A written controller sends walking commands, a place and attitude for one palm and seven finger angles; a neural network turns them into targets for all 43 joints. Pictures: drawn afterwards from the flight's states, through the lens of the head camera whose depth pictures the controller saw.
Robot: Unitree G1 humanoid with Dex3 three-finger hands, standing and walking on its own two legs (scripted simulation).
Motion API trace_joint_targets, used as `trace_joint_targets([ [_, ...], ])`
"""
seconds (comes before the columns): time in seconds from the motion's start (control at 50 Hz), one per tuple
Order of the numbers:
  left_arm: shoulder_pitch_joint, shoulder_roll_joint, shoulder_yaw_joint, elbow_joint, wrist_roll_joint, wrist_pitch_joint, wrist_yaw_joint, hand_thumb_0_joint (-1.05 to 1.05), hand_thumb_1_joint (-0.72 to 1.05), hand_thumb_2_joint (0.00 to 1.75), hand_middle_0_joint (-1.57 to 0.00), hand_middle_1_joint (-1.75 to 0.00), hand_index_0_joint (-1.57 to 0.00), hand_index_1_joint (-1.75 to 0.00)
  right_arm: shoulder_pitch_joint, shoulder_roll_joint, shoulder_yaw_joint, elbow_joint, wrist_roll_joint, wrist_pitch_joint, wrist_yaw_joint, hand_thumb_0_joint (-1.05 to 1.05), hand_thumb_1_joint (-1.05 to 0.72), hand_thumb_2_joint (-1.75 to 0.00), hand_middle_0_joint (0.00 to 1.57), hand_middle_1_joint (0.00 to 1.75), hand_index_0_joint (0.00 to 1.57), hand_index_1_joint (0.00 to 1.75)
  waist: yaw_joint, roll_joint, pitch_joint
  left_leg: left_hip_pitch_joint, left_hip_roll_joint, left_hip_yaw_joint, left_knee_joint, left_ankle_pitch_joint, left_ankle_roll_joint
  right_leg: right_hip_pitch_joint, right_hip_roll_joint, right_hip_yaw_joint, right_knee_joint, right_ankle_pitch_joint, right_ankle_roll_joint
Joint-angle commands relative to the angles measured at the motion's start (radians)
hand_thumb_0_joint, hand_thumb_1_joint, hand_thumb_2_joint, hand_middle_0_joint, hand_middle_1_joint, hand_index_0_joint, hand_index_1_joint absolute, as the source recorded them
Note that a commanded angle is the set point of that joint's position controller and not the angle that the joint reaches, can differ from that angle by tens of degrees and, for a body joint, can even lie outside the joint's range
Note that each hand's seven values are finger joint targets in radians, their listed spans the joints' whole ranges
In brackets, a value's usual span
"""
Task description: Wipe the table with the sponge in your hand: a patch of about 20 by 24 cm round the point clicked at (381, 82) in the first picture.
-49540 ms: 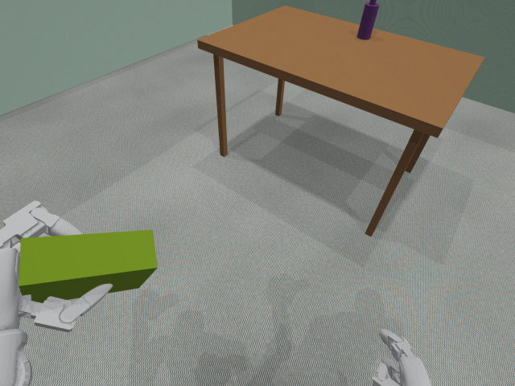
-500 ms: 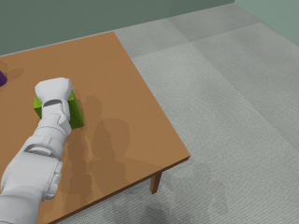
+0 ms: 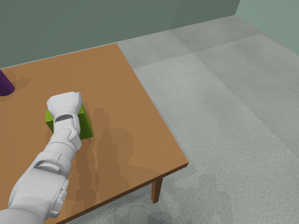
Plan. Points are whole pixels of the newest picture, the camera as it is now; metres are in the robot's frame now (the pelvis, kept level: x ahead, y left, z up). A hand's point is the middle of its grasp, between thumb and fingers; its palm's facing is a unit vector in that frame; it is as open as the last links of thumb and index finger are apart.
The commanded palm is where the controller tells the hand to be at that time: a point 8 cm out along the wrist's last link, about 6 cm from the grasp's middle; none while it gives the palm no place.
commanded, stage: wipe back along the middle lane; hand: left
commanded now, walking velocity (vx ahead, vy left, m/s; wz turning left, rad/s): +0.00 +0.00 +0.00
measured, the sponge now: (73, 128) +0.41 +0.26 -0.03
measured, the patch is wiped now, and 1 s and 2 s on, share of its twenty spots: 0.55 0.70 0.80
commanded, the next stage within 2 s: slide across to the third lane in 1.38 s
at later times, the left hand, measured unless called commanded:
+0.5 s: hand (75, 127) +0.38 +0.23 +0.02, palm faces -0.04 -0.01 -1.00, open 9.3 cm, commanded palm +0.34 +0.21 +0.05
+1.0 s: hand (79, 141) +0.34 +0.21 +0.02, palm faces -0.03 -0.03 -1.00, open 9.3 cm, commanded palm +0.29 +0.19 +0.05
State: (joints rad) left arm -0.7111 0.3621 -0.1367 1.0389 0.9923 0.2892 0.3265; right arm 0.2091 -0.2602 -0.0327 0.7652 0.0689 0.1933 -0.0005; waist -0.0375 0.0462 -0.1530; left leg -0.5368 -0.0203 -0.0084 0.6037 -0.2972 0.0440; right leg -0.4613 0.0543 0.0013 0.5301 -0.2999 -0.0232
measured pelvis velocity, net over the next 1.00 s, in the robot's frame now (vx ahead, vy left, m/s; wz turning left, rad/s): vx -0.01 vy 0.00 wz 0.01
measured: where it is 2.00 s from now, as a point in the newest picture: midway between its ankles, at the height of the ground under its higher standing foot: outside the picture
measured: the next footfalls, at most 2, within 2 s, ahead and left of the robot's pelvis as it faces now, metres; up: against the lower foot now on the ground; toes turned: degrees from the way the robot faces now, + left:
none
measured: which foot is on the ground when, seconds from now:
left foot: down 0.00-1.00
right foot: down 0.00-1.00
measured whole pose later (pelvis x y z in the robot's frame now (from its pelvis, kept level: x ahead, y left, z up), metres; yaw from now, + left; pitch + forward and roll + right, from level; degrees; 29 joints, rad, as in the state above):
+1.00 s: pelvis -0.01 +0.00 +0.00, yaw +0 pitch +7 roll -1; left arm -0.36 0.22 -0.31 0.60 0.99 0.49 0.30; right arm 0.08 -0.25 -0.01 0.67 0.09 0.25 0.00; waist 0.04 0.06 -0.15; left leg -0.39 -0.03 -0.01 0.56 -0.29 0.04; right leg -0.33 0.04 0.00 0.53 -0.31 -0.03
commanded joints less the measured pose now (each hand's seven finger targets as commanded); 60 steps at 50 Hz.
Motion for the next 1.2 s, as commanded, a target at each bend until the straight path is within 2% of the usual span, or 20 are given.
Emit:
trace_joint_targets([
  [0.0, -0.188, 0.091, -0.012, -0.062, 0.01, 0.021, -0.021, 0.0, 0.1, 1.3, -1.2, -1.6, -1.2, -1.6, -0.022, -0.141, -0.039, -0.102, 0.0, -0.023, -0.004, 0.0, -0.9, -0.9, 0.2, 0.3, 0.2, 0.3, -0.002, -0.074, -0.243, 0.191, 0.019, -0.015, -0.034, 0.344, 0.0, 0.124, -0.023, -0.003, -0.033, 0.411, -0.039],
  [0.16, -0.157, 0.025, -0.049, -0.113, -0.003, 0.036, -0.017, 0.0, 0.1, 1.3, -1.2, -1.6, -1.2, -1.6, -0.064, -0.131, -0.036, -0.126, 0.001, -0.011, -0.01, 0.0, -0.9, -0.9, 0.2, 0.3, 0.2, 0.3, 0.01, -0.083, -0.235, 0.215, 0.022, -0.029, -0.05, 0.326, -0.009, 0.105, -0.02, -0.013, -0.033, 0.342, -0.043],
  [0.24, -0.142, -0.051, -0.09, -0.15, -0.008, 0.056, -0.012, 0.0, 0.1, 1.3, -1.2, -1.6, -1.2, -1.6, -0.097, -0.118, -0.036, -0.138, 0.005, -0.006, -0.005, 0.0, -0.9, -0.9, 0.2, 0.3, 0.2, 0.3, 0.01, -0.07, -0.228, 0.235, 0.026, -0.036, -0.052, 0.343, -0.016, 0.087, -0.019, -0.019, -0.031, 0.33, -0.047],
  [0.28, -0.104, -0.028, -0.073, -0.139, -0.006, 0.073, -0.007, 0.0, 0.1, 1.3, -1.2, -1.6, -1.2, -1.6, -0.096, -0.122, -0.036, -0.135, 0.002, -0.002, -0.005, 0.0, -0.9, -0.9, 0.2, 0.3, 0.2, 0.3, 0.021, -0.086, -0.218, 0.235, 0.025, -0.038, -0.054, 0.328, -0.017, 0.089, -0.016, -0.022, -0.035, 0.313, -0.05],
  [0.34, -0.108, -0.076, -0.1, -0.182, -0.021, 0.088, -0.008, 0.0, 0.1, 1.3, -1.2, -1.6, -1.2, -1.6, -0.126, -0.114, -0.034, -0.146, 0.006, 0.002, -0.004, 0.0, -0.9, -0.9, 0.2, 0.3, 0.2, 0.3, 0.019, -0.1, -0.224, 0.242, 0.026, -0.037, -0.059, 0.336, -0.016, 0.105, -0.019, -0.022, -0.035, 0.329, -0.049],
  [0.5, -0.038, -0.107, -0.14, -0.235, -0.011, 0.144, -0.021, 0.0, 0.1, 1.3, -1.2, -1.6, -1.2, -1.6, -0.166, -0.112, -0.026, -0.162, 0.01, 0.016, -0.004, 0.0, -0.9, -0.9, 0.2, 0.3, 0.2, 0.3, 0.034, -0.093, -0.182, 0.249, 0.018, -0.042, -0.07, 0.306, -0.019, 0.104, -0.016, -0.023, -0.043, 0.293, -0.057],
  [0.54, -0.007, -0.137, -0.147, -0.272, -0.026, 0.148, -0.027, 0.0, 0.1, 1.3, -1.2, -1.6, -1.2, -1.6, -0.18, -0.108, -0.027, -0.177, 0.013, 0.015, -0.001, 0.0, -0.9, -0.9, 0.2, 0.3, 0.2, 0.3, 0.043, -0.113, -0.209, 0.255, 0.019, -0.045, -0.072, 0.324, -0.019, 0.129, -0.015, -0.028, -0.037, 0.309, -0.058],
  [0.58, 0.028, -0.103, -0.132, -0.28, -0.024, 0.158, -0.028, 0.0, 0.1, 1.3, -1.2, -1.6, -1.2, -1.6, -0.186, -0.113, -0.023, -0.179, 0.011, 0.018, -0.005, 0.0, -0.9, -0.9, 0.2, 0.3, 0.2, 0.3, 0.048, -0.107, -0.183, 0.249, 0.013, -0.04, -0.073, 0.306, -0.017, 0.136, -0.016, -0.02, -0.045, 0.308, -0.058],
  [0.72, 0.101, -0.141, -0.166, -0.346, -0.027, 0.181, -0.043, 0.0, 0.1, 1.3, -1.2, -1.6, -1.2, -1.6, -0.219, -0.107, -0.015, -0.202, 0.017, 0.015, -0.004, 0.0, -0.9, -0.9, 0.2, 0.3, 0.2, 0.3, 0.058, -0.114, -0.168, 0.251, 0.003, -0.028, -0.077, 0.296, -0.011, 0.165, -0.019, -0.01, -0.051, 0.335, -0.057],
  [0.74, 0.113, -0.099, -0.122, -0.364, -0.033, 0.182, -0.044, 0.0, 0.1, 1.3, -1.2, -1.6, -1.2, -1.6, -0.229, -0.113, -0.018, -0.203, 0.018, 0.016, -0.005, 0.0, -0.9, -0.9, 0.2, 0.3, 0.2, 0.3, 0.07, -0.125, -0.185, 0.251, 0.005, -0.035, -0.08, 0.302, -0.012, 0.181, -0.018, -0.001, -0.049, 0.346, -0.06],
  [0.82, 0.164, -0.128, -0.162, -0.419, -0.032, 0.192, -0.051, 0.0, 0.1, 1.3, -1.2, -1.6, -1.2, -1.6, -0.246, -0.109, -0.011, -0.218, 0.022, 0.013, -0.004, 0.0, -0.9, -0.9, 0.2, 0.3, 0.2, 0.3, 0.064, -0.136, -0.154, 0.249, -0.001, -0.026, -0.082, 0.291, -0.009, 0.191, -0.022, 0.003, -0.054, 0.359, -0.056],
  [0.84, 0.194, -0.089, -0.117, -0.431, -0.036, 0.196, -0.05, 0.0, 0.1, 1.3, -1.2, -1.6, -1.2, -1.6, -0.256, -0.114, -0.013, -0.222, 0.022, 0.013, -0.004, 0.0, -0.9, -0.9, 0.2, 0.3, 0.2, 0.3, 0.08, -0.126, -0.157, 0.246, -0.001, -0.032, -0.086, 0.291, -0.011, 0.2, -0.019, 0.011, -0.053, 0.356, -0.06],
  [0.9, 0.205, -0.139, -0.179, -0.478, -0.037, 0.207, -0.058, 0.0, 0.1, 1.3, -1.2, -1.6, -1.2, -1.6, -0.268, -0.106, -0.009, -0.232, 0.026, 0.011, 0.0, 0.0, -0.9, -0.9, 0.2, 0.3, 0.2, 0.3, 0.065, -0.125, -0.132, 0.254, -0.004, -0.024, -0.084, 0.286, -0.007, 0.195, -0.021, 0.011, -0.057, 0.364, -0.056],
  [0.94, 0.265, -0.076, -0.112, -0.502, -0.039, 0.211, -0.057, 0.0, 0.1, 1.3, -1.2, -1.6, -1.2, -1.6, -0.28, -0.116, -0.01, -0.236, 0.024, 0.009, 0.0, 0.0, -0.9, -0.9, 0.2, 0.3, 0.2, 0.3, 0.088, -0.129, -0.153, 0.253, -0.005, -0.03, -0.086, 0.3, -0.011, 0.219, -0.019, 0.025, -0.05, 0.385, -0.061],
  [0.98, 0.275, -0.15, -0.192, -0.538, -0.039, 0.214, -0.064, 0.0, 0.1, 1.3, -1.2, -1.6, -1.2, -1.6, -0.287, -0.106, -0.006, -0.249, 0.028, 0.009, 0.006, 0.0, -0.9, -0.9, 0.2, 0.3, 0.2, 0.3, 0.072, -0.14, -0.132, 0.255, -0.005, -0.029, -0.082, 0.299, -0.009, 0.208, -0.021, 0.011, -0.046, 0.381, -0.057],
  [1.04, 0.349, -0.104, -0.142, -0.564, -0.041, 0.222, -0.063, 0.0, 0.1, 1.3, -1.2, -1.6, -1.2, -1.6, -0.305, -0.112, -0.009, -0.253, 0.026, 0.007, 0.012, 0.0, -0.9, -0.9, 0.2, 0.3, 0.2, 0.3, 0.097, -0.137, -0.136, 0.252, -0.007, -0.033, -0.083, 0.307, -0.01, 0.224, -0.018, 0.028, -0.041, 0.398, -0.063],
  [1.06, 0.357, -0.154, -0.197, -0.6, -0.046, 0.222, -0.068, 0.0, 0.1, 1.3, -1.2, -1.6, -1.2, -1.6, -0.306, -0.105, -0.005, -0.265, 0.027, 0.006, 0.014, 0.0, -0.9, -0.9, 0.2, 0.3, 0.2, 0.3, 0.084, -0.134, -0.147, 0.262, -0.009, -0.025, -0.079, 0.31, -0.007, 0.237, -0.023, 0.016, -0.037, 0.41, -0.057],
  [1.12, 0.348, -0.155, -0.212, -0.611, -0.039, 0.232, -0.073, 0.0, 0.1, 1.3, -1.2, -1.6, -1.2, -1.6, -0.318, -0.103, -0.003, -0.263, 0.032, 0.009, 0.016, 0.0, -0.9, -0.9, 0.2, 0.3, 0.2, 0.3, 0.077, -0.148, -0.107, 0.251, -0.009, -0.026, -0.082, 0.282, -0.005, 0.212, -0.021, 0.025, -0.044, 0.379, -0.057],
  [1.14, 0.365, -0.114, -0.164, -0.624, -0.039, 0.235, -0.07, 0.0, 0.1, 1.3, -1.2, -1.6, -1.2, -1.6, -0.329, -0.11, -0.007, -0.262, 0.031, 0.01, 0.016, 0.0, -0.9, -0.9, 0.2, 0.3, 0.2, 0.3, 0.093, -0.131, -0.112, 0.253, -0.008, -0.032, -0.087, 0.275, -0.008, 0.211, -0.018, 0.035, -0.045, 0.363, -0.062],
  [1.18, 0.346, -0.171, -0.231, -0.645, -0.04, 0.239, -0.076, 0.0, 0.1, 1.3, -1.2, -1.6, -1.2, -1.6, -0.333, -0.099, -0.002, -0.269, 0.034, 0.01, 0.018, 0.0, -0.9, -0.9, 0.2, 0.3, 0.2, 0.3, 0.077, -0.138, -0.095, 0.258, -0.007, -0.029, -0.086, 0.26, -0.004, 0.197, -0.02, 0.019, -0.046, 0.338, -0.057],
])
